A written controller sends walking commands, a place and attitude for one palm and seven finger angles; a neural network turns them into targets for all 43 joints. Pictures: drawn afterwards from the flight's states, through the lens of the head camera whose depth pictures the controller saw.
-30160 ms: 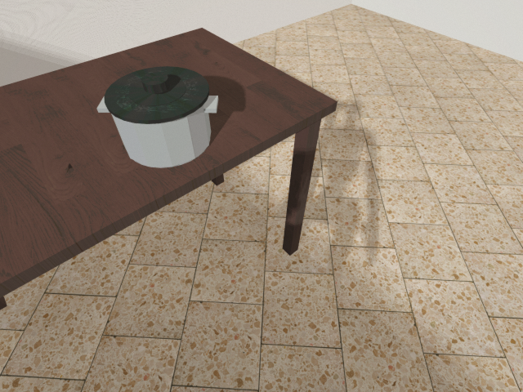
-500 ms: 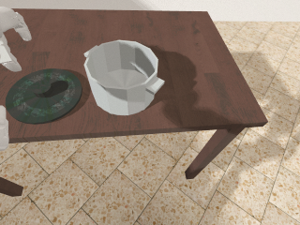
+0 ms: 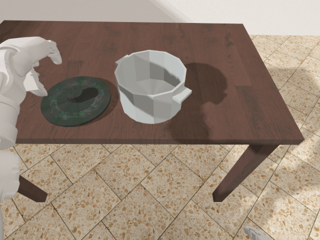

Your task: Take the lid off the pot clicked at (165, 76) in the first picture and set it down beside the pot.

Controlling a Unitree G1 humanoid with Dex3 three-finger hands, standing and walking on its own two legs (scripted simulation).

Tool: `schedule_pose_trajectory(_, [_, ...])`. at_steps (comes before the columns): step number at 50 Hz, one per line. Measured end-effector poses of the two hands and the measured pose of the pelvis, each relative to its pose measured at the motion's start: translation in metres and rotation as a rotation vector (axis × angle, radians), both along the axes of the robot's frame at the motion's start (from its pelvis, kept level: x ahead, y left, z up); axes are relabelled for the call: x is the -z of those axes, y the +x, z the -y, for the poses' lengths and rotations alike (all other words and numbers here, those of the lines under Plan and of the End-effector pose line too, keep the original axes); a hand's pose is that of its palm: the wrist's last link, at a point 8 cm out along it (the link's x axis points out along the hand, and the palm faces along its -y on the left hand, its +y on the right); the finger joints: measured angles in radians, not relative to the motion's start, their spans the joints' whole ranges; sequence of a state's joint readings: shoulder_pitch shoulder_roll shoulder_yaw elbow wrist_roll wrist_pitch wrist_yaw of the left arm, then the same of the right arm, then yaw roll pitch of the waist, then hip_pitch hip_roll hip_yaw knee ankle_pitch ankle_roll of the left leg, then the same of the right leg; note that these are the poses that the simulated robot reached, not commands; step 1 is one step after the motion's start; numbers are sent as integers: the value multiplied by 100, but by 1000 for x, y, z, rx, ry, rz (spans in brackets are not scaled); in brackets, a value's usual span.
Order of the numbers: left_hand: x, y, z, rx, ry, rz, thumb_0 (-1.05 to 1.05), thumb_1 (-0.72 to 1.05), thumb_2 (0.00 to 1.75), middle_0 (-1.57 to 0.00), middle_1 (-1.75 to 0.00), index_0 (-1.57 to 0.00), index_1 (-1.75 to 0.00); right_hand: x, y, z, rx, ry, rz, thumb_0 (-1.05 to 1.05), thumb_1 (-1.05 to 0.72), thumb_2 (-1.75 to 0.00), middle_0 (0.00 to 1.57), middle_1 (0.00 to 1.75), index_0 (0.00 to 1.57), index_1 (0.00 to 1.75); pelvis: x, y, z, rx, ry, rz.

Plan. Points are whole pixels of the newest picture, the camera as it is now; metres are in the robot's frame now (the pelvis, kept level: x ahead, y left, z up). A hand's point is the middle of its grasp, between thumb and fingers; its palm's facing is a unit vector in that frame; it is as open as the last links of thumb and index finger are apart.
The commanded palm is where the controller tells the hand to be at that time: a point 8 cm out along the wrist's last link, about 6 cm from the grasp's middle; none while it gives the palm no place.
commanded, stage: draw the hand back to the body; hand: left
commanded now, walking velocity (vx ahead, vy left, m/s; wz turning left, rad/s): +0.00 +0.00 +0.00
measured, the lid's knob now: (74, 94) +0.52 +0.26 +0.04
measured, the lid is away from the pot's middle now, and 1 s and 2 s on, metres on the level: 0.24 0.24 0.24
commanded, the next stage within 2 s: step back with the hand held close in 1.78 s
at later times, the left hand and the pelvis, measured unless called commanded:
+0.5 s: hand (56, 70) +0.39 +0.20 +0.23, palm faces +0.36 -0.90 -0.22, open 10.1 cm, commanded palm +0.34 +0.25 +0.24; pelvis +0.01 -0.05 +0.01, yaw -2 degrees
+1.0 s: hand (49, 109) +0.30 +0.18 +0.23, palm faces +0.44 -0.87 -0.22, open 7.8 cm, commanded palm +0.24 +0.22 +0.23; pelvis +0.00 -0.08 +0.01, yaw -1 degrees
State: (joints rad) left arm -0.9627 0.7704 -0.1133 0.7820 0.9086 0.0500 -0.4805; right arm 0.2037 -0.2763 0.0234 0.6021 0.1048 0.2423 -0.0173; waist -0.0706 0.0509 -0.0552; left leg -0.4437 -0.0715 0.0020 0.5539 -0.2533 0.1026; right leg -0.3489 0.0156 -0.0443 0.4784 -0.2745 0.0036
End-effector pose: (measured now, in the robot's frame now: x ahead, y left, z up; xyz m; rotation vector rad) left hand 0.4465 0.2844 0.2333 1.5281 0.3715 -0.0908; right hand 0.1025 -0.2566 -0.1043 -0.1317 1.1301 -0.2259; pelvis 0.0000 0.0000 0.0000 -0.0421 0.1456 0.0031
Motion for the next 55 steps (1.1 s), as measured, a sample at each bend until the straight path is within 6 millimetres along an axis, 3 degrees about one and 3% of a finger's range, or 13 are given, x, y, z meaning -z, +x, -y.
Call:
schedule_pose_trajectory(1, [1, -5, 0, 4, 6, 0, 0, -5, 73, -39, -80, -39, -80, -1, 4, -1, -13, 2, 10, 0, -91, -90, 20, 30, 20, 30, 0, -1, 0, -4, 0, 4])
schedule_pose_trajectory(4, [-3, -20, 10, 72, -466, 241, 0, -5, 73, -40, -80, -40, -80, -7, 15, -8, -74, -13, 78, 0, -91, -90, 20, 30, 20, 30, -3, -4, 1, -4, 7, 50])
schedule_pose_trajectory(8, [-3, -35, 24, 73, -906, 524, 0, -5, 73, -40, -80, -40, -80, -15, 23, -16, -127, -18, 134, 0, -91, -90, 20, 30, 20, 30, -6, -3, 8, 6, 19, 92])
schedule_pose_trajectory(14, [-8, -48, 32, 12, -1168, 758, 0, -1, 73, -39, -78, -38, -78, -29, 25, -5, -117, -29, 221, 0, -91, -90, 20, 30, 20, 30, -10, 4, 23, 26, 21, 130])
schedule_pose_trajectory(17, [-13, -58, 40, 19, -1189, 807, 0, 3, 74, -38, -75, -37, -76, -28, 26, 8, -110, -30, 243, 0, -91, -90, 20, 30, 20, 30, -11, 8, 28, 35, 22, 139])
schedule_pose_trajectory(24, [-4, -85, 38, -71, -1183, 834, 0, 17, 77, -34, -68, -34, -68, -22, 24, 41, -85, -45, 224, 1, -91, -90, 20, 30, 20, 30, -11, 13, 46, 46, 30, 155])
schedule_pose_trajectory(32, [-4, -118, 42, -107, -1156, 889, 1, 35, 80, -31, -58, -31, -59, -25, 44, 66, -104, -58, 271, 1, -91, -90, 20, 30, 20, 30, -11, 10, 67, 37, 41, 167])
schedule_pose_trajectory(37, [-4, -142, 57, -84, -1159, 903, 1, 47, 82, -28, -52, -28, -52, -29, 62, 67, -129, -45, 335, 1, -91, -90, 20, 30, 20, 30, -10, 7, 74, 32, 45, 178])
schedule_pose_trajectory(43, [0, -163, 53, -119, -1142, 914, 1, 61, 85, -26, -44, -26, -45, -34, 74, 61, -151, -23, 383, 1, -91, -90, 20, 30, 20, 30, -10, 1, 81, 29, 46, 194])
schedule_pose_trajectory(48, [-2, -183, 64, -79, -1151, 937, 1, 73, 87, -24, -38, -23, -39, -34, 78, 53, -170, -8, 407, 1, -91, -90, 20, 30, 20, 30, -10, -1, 80, 25, 46, 206])
schedule_pose_trajectory(55, [3, -206, 56, -96, -1131, 944, 2, 84, 89, -21, -32, -21, -33, -32, 71, 46, -174, -4, 397, 1, -91, -90, 20, 30, 20, 30, -11, -3, 76, 27, 42, 219])
